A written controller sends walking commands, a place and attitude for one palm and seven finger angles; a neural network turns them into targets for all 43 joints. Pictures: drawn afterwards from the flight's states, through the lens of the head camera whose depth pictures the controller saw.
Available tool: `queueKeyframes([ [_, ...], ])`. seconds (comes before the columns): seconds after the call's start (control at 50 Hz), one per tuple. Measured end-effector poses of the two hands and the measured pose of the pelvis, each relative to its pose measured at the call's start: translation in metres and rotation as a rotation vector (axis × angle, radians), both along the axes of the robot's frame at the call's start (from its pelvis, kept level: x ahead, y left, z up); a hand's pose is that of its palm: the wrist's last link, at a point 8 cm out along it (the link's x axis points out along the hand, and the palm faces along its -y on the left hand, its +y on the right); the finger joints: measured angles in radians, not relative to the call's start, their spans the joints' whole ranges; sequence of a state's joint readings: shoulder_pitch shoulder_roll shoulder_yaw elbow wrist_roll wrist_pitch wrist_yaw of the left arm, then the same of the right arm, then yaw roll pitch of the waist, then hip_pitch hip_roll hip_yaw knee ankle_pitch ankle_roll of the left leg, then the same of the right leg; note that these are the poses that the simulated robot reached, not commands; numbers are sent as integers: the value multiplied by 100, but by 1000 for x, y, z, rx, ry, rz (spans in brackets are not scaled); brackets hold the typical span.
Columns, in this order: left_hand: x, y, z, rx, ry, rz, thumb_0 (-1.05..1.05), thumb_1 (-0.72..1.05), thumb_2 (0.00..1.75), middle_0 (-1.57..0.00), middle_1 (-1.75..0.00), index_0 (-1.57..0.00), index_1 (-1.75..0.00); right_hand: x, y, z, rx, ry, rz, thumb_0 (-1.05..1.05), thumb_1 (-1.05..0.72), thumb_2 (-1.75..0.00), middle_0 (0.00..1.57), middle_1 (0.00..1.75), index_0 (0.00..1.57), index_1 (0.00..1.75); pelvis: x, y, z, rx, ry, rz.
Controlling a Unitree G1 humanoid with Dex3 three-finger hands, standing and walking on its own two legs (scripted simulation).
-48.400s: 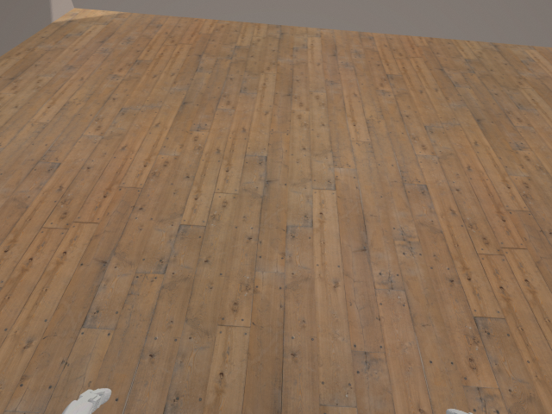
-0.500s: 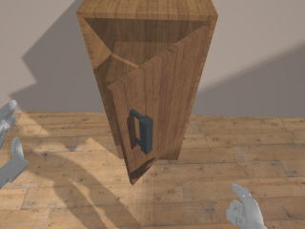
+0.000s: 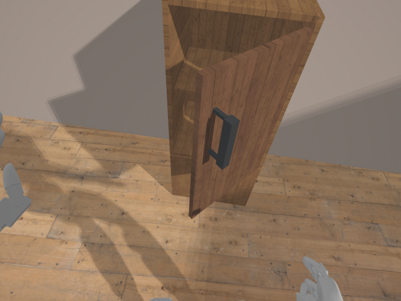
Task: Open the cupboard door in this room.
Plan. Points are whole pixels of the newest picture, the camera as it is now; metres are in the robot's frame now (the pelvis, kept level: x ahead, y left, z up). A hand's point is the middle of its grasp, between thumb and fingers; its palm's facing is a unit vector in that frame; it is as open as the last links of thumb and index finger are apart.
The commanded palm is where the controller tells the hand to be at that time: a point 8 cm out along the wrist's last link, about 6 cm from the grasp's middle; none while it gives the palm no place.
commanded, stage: step back with the hand held close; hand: left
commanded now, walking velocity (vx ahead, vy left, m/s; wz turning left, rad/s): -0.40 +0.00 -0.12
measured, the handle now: (220, 139) +0.46 +0.00 +0.06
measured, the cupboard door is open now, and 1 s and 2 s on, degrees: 49 49 49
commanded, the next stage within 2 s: stop stepping back and stand still in 0.04 s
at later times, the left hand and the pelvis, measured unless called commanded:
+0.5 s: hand (18, 269) +0.12 +0.21 +0.20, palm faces +0.34 -0.80 -0.49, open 7.4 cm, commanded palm +0.08 +0.25 +0.20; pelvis -0.09 -0.03 +0.02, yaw -7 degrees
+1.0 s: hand out of the picture +0.07 +0.25 +0.18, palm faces +0.38 -0.81 -0.45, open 7.4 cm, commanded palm +0.02 +0.28 +0.20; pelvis -0.15 +0.00 +0.02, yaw -6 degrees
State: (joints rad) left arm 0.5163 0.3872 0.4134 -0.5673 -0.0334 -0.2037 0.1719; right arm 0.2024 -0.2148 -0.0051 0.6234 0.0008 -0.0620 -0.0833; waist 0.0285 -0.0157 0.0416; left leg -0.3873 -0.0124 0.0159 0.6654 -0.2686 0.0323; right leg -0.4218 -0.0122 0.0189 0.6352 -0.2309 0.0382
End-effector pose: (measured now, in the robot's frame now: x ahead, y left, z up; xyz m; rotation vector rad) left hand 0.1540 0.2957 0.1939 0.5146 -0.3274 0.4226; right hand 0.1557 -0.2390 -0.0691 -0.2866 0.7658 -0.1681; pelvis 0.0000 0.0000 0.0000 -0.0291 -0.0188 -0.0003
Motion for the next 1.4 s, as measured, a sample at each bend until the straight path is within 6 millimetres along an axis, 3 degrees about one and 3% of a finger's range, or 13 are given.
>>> queueKeyframes([
  [0.1, -3, 13, 2, -16, 0, 15, 1, 88, 90, -21, -30, -21, -30, -20, 18, 12, 36, -37, 16, 2, -90, -90, 20, 30, 20, 30, -29, 0, 10, -24, 1, -16],
  [0.22, -22, -18, 13, -32, 4, -111, 1, 89, 90, -21, -30, -20, -30, -52, 20, 25, 79, -70, 1, 2, -90, -90, 20, 30, 21, 30, -57, -5, 18, -33, 39, -74],
  [0.38, -59, -52, 20, 79, 86, -174, 1, 88, 90, -21, -30, -21, -30, -102, -13, 9, 95, -58, -40, 1, -90, -90, 20, 30, 21, 30, -96, -25, 12, 17, 63, -86],
  [0.48, -76, -46, 23, 81, 100, -121, 1, 88, 90, -22, -30, -21, -30, -142, -40, 1, 82, 23, -122, 2, -90, -90, 20, 30, 21, 30, -93, -31, 17, 44, 44, -119],
  [0.58, -71, -34, 3, -21, 55, -56, 1, 88, 90, -22, -30, -21, -30, -163, -60, -4, 20, 26, -162, 2, -90, -90, 20, 30, 20, 30, -96, -29, 11, 46, 15, -93],
  [0.68, -71, -46, -12, -74, 78, -109, 1, 89, 90, -21, -30, -21, -30, -172, -61, 8, 12, -33, -177, 2, -90, -90, 20, 30, 20, 30, -115, -27, 10, 47, -12, -107],
  [0.78, -94, -57, 4, -9, 48, -208, 1, 88, 90, -21, -30, -21, -30, -179, -48, 20, 21, -79, -156, 2, -90, -90, 20, 30, 20, 30, -131, -25, 13, 14, -10, -99],
  [0.88, -117, -35, 18, 52, 22, -170, 1, 88, 90, -22, -30, -21, -30, -185, -30, 18, 30, -56, -131, 2, -90, -90, 20, 30, 20, 30, -139, -15, 15, 2, -12, -100],
  [0.98, -123, -8, 8, 19, 82, -64, 1, 88, 90, -21, -30, -21, -30, -187, -8, 11, 58, -37, -98, 2, -90, -90, 20, 30, 20, 30, -148, -5, 19, 7, -6, -101],
  [1.1, -127, -15, -8, -40, 169, -51, 1, 89, 90, -21, -30, -20, -30, -186, 11, 8, 96, -41, -51, 2, -90, -90, 20, 30, 20, 30, -159, -3, 22, 15, 1, -89],
  [1.28, -136, -21, 5, -7, 122, -97, 1, 88, 90, -22, -30, -21, -30, -177, 1, 16, 62, -64, -49, 2, -90, -90, 20, 30, 21, 30, -154, -7, 21, -10, -8, -90],
  [1.32, -125, -14, -19, 0, 201, -95, 1, 88, 90, -21, -30, -21, -30, -174, -7, 9, 71, -56, -23, 1, -90, -90, 20, 30, 21, 30, -155, -4, 18, -12, 3, -80],
  [1.4, -115, -7, -134, -161, 665, -43, 0, 89, 90, -20, -30, -20, -30, -183, -28, -16, 66, 44, -39, 1, -90, -90, 20, 30, 21, 30, -162, 2, 9, -3, 4, -74],
])
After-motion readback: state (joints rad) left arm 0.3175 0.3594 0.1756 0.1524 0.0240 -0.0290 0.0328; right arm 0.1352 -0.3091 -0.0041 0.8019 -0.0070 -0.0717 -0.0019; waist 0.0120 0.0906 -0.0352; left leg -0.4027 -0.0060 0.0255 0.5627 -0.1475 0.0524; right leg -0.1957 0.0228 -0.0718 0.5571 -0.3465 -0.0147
